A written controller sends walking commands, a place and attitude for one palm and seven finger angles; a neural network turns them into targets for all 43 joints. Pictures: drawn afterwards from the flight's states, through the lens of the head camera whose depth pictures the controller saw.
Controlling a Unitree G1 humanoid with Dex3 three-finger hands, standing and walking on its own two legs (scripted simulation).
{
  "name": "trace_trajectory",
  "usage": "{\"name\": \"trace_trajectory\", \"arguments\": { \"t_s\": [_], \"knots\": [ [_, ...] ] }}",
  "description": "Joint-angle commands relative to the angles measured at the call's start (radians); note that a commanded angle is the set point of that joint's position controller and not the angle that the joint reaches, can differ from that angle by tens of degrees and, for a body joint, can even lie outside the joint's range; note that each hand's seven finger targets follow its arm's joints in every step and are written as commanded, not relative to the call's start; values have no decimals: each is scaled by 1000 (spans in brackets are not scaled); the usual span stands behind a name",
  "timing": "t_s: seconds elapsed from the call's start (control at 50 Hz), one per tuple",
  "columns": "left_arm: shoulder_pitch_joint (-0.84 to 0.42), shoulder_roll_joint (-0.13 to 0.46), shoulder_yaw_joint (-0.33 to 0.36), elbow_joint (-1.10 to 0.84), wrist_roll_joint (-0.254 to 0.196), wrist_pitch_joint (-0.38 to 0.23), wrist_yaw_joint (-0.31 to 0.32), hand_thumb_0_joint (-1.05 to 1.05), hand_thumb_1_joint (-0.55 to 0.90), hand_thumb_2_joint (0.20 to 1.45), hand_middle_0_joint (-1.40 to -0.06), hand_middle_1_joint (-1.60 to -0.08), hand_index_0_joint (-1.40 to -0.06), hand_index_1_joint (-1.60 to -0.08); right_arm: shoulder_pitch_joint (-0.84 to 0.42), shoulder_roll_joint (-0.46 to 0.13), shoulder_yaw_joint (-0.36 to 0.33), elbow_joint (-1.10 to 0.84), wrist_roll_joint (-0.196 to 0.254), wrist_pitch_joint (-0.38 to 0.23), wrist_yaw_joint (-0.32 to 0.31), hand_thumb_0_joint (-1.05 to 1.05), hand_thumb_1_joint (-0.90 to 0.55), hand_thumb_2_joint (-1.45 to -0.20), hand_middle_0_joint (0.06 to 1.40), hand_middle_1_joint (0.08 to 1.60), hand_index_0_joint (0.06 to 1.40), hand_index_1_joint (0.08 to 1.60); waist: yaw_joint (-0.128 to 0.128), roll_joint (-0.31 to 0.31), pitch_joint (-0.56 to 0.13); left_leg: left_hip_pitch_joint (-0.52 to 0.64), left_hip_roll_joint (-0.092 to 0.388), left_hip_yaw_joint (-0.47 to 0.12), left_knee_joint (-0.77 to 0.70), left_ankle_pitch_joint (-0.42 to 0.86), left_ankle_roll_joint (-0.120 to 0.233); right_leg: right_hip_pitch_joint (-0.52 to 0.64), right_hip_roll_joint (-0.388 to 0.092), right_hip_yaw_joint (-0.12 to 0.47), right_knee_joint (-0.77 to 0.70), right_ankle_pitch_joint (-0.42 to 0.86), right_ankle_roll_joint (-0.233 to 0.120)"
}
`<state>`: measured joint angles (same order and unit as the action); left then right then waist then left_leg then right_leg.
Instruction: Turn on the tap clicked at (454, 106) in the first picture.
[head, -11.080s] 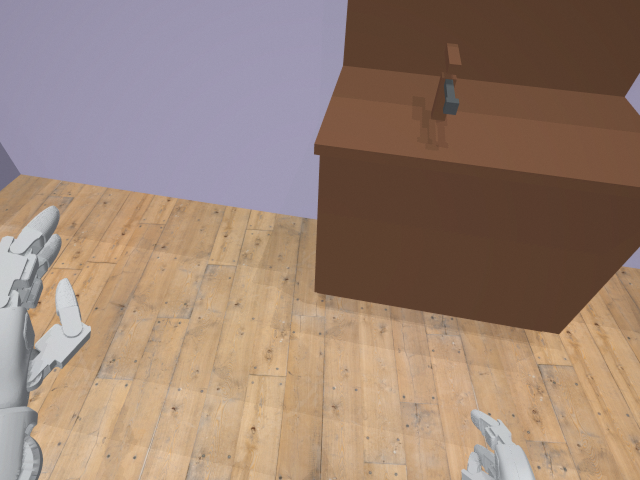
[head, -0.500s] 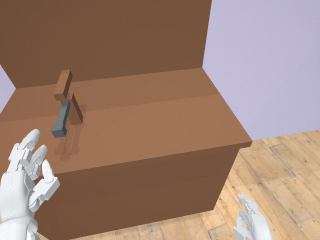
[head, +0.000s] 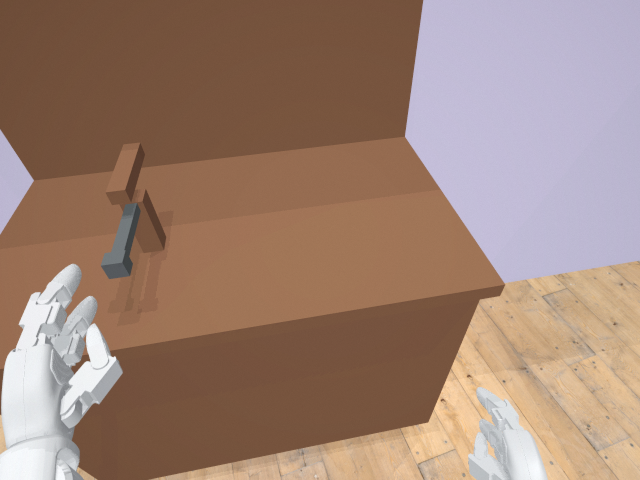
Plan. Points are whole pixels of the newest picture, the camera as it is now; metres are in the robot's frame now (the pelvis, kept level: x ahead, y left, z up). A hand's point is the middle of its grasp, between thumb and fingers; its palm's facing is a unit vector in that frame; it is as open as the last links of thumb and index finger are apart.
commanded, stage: turn the palm inward beside the body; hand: left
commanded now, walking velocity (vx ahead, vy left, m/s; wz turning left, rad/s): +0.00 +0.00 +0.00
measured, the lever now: (117, 264) +0.35 +0.33 +0.09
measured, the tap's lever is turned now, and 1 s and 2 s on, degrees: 0 0 0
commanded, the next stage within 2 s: reach beside the lever's end, fingers flat in 0.12 s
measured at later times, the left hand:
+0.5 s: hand (101, 359) +0.19 +0.25 +0.13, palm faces +0.51 -0.85 -0.13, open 7.5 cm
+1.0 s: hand (98, 336) +0.22 +0.28 +0.12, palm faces +0.53 -0.84 -0.12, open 7.5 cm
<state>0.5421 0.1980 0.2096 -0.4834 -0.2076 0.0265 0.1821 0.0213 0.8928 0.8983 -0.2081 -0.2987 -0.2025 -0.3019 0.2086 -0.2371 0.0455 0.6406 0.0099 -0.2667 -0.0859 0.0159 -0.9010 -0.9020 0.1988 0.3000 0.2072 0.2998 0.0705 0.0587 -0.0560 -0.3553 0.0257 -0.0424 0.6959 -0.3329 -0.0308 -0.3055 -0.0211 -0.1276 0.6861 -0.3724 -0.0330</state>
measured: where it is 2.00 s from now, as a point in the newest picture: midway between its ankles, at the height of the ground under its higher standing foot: outside the picture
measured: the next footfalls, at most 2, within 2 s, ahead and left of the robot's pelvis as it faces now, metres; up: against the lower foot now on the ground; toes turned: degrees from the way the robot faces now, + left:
none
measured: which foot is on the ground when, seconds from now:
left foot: down 0.00-1.00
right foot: down 0.00-1.00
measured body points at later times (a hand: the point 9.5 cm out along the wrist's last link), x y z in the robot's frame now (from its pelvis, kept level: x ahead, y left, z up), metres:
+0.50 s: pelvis +0.00 -0.01 +0.00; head -0.01 -0.03 +0.45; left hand +0.16 +0.29 +0.14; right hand +0.20 -0.23 -0.07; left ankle +0.02 +0.14 -0.72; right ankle +0.00 -0.09 -0.72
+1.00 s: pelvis +0.00 +0.00 +0.00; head -0.01 -0.02 +0.45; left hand +0.19 +0.32 +0.13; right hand +0.18 -0.23 -0.08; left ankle +0.02 +0.14 -0.72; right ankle +0.00 -0.09 -0.72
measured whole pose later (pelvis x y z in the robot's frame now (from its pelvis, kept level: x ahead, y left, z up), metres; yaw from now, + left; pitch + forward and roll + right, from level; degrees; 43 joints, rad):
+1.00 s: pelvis +0.00 +0.00 +0.00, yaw +0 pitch +1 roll +0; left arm 0.31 0.23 0.35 -0.14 -0.23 -0.07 0.13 0.02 0.89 0.90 -0.20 -0.27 -0.19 -0.28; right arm 0.20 -0.24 0.03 0.69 0.01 -0.25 -0.09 0.02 -0.90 -0.90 0.20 0.30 0.21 0.30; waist 0.05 0.05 -0.04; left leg -0.37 0.03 -0.03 0.68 -0.32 -0.03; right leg -0.33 -0.02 -0.12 0.67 -0.35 -0.03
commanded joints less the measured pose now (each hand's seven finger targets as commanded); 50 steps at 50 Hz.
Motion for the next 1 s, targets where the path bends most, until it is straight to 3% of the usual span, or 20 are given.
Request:
{"name": "trace_trajectory", "arguments": {
  "t_s": [0.0, 0.08, 0.14, 0.18, 0.22, 0.28, 0.3, 0.38, 0.4, 0.48, 0.52, 0.56, 0.6, 0.66, 0.7, 0.74, 0.8, 0.88, 0.9, 0.98],
  "knots": [
    [-59, 136, 98, -217, 2, -73, 6, 0, 900, 900, -200, -300, -200, -300, -135, -100, -40, -168, 8, -62, -5, 0, -900, -900, 200, 300, 200, 300, 3, -28, -41, 32, -41, -2, -107, 117, 51, -18, 6, 53, -156, 140, 18],
    [-63, 120, 81, -205, -5, -67, -2, 0, 900, 900, -200, -300, -200, -300, -133, -102, -41, -169, 7, -59, -7, 0, -900, -900, 200, 300, 200, 300, -4, -66, -31, 28, -43, 4, -103, 113, 55, -24, 4, 59, -164, 148, 24],
    [-63, 126, 85, -224, 2, -69, 1, 0, 900, 900, -200, -300, -200, -300, -136, -98, -40, -171, 6, -60, -7, 0, -900, -900, 200, 300, 200, 300, 1, -27, -47, 45, -45, 4, -104, 134, 55, -12, 2, 61, -160, 170, 20],
    [-61, 127, 91, -215, -3, -72, 1, 0, 900, 900, -200, -300, -200, -300, -132, -101, -42, -170, 4, -59, -5, 0, -900, -900, 200, 300, 200, 300, 0, -63, -52, 40, -45, 5, -98, 141, 56, -8, 3, 62, -160, 186, 23],
    [-56, 136, 105, -205, -2, -73, 0, 0, 900, 900, -200, -300, -200, -300, -130, -97, -41, -165, 7, -57, -5, 0, -900, -900, 200, 300, 200, 300, 2, -34, -45, 40, -45, 8, -100, 147, 53, -9, 2, 61, -160, 191, 22],
    [-57, 143, 133, -158, -12, -81, -4, 0, 900, 900, -200, -300, -200, -300, -126, -100, -46, -157, 5, -48, -6, 0, -900, -900, 200, 300, 200, 300, 3, -59, -43, 28, -47, 12, -96, 156, 54, 0, 2, 67, -160, 214, 23],
    [-65, 168, 158, -161, -11, -85, -5, 0, 900, 900, -200, -300, -200, -300, -125, -102, -49, -153, 7, -46, -7, 0, -900, -900, 200, 300, 200, 300, 5, -29, -53, 35, -47, 13, -96, 166, 52, 6, 2, 68, -159, 225, 21],
    [-135, 160, 156, -123, -26, -112, -23, 0, 900, 900, -200, -300, -200, -300, -127, -101, -48, -145, 8, -48, -11, 0, -900, -900, 200, 300, 200, 300, -9, -56, -36, 29, -49, 9, -97, 143, 53, -12, 4, 71, -164, 200, 25],
    [-131, 179, 176, -116, -25, -118, -27, 0, 900, 900, -200, -300, -200, -300, -130, -102, -50, -141, 10, -52, -12, 0, -900, -900, 200, 300, 200, 300, -3, -16, -47, 36, -49, 12, -97, 149, 53, -6, 4, 76, -165, 205, 22],
    [-178, 172, 163, -69, -32, -139, -47, 0, 900, 900, -200, -300, -200, -300, -126, -107, -50, -129, 11, -63, -14, 0, -900, -900, 200, 300, 200, 300, -15, -38, -38, 30, -49, 7, -102, 121, 53, -20, 5, 74, -170, 171, 24],
    [-203, 164, 148, -76, -26, -145, -51, 0, 900, 900, -200, -300, -200, -300, -131, -105, -50, -129, 12, -70, -14, 0, -900, -900, 200, 300, 200, 300, -17, 4, -59, 51, -49, 6, -107, 132, 51, -13, 3, 73, -165, 180, 20],
    [-178, 157, 148, -37, -26, -145, -50, 0, 900, 900, -200, -300, -200, -300, -123, -109, -52, -127, 8, -72, -12, 0, -900, -900, 200, 300, 200, 300, -14, -48, -54, 38, -49, 4, -108, 138, 51, -11, 6, 67, -160, 195, 23],
    [-188, 185, 175, -20, -25, -139, -47, 0, 900, 900, -200, -300, -200, -300, -128, -111, -52, -126, 11, -67, -12, 0, -900, -900, 200, 300, 200, 300, -6, -29, -50, 30, -51, 3, -116, 127, 49, -9, 7, 67, -163, 181, 20],
    [-252, 181, 170, -5, -19, -141, -33, 0, 900, 900, -198, -293, -198, -293, -136, -109, -50, -125, 11, -60, -13, 0, -900, -900, 200, 300, 200, 300, -17, -28, -44, 25, -51, 1, -123, 100, 48, -21, 8, 68, -167, 141, 21],
    [-249, 214, 213, 19, -18, -141, -20, 0, 900, 900, -196, -288, -196, -288, -132, -111, -54, -121, 8, -56, -14, 0, -900, -900, 200, 300, 200, 300, -6, -35, -62, 22, -52, 5, -123, 110, 48, -3, 9, 72, -168, 152, 19],
    [-262, 185, 185, 22, -15, -150, -24, 0, 900, 900, -194, -282, -194, -282, -133, -107, -52, -123, 7, -53, -8, 0, -900, -900, 200, 300, 200, 300, -13, -16, -73, 31, -51, 7, -120, 131, 46, -4, 8, 69, -159, 179, 18],
    [-264, 208, 210, 55, -16, -157, -27, 0, 900, 900, -192, -275, -192, -275, -134, -110, -55, -121, 8, -47, -8, 0, -900, -900, 200, 300, 200, 300, -10, -18, -72, 24, -50, 9, -119, 132, 47, -3, 11, 70, -158, 184, 18],
    [-326, 207, 213, 109, -27, -164, -42, 0, 900, 900, -188, -265, -188, -265, -136, -113, -55, -112, 9, -41, -11, 0, -900, -900, 200, 300, 200, 300, -24, -32, -59, 11, -51, 13, -119, 101, 47, -19, 12, 77, -168, 150, 21],
    [-347, 227, 232, 105, -26, -168, -42, 0, 900, 900, -187, -263, -187, -263, -137, -113, -56, -108, 11, -41, -13, 0, -900, -900, 200, 300, 200, 300, -22, -2, -76, 19, -51, 12, -122, 108, 47, -12, 12, 77, -166, 158, 18],
    [-425, 242, 234, 172, -26, -179, -55, 0, 900, 900, -184, -252, -184, -252, -131, -121, -57, -96, 11, -41, -17, 0, -900, -900, 200, 300, 200, 300, -33, -29, -74, 10, -51, 6, -122, 87, 48, -27, 15, 76, -164, 131, 19]
  ]
}}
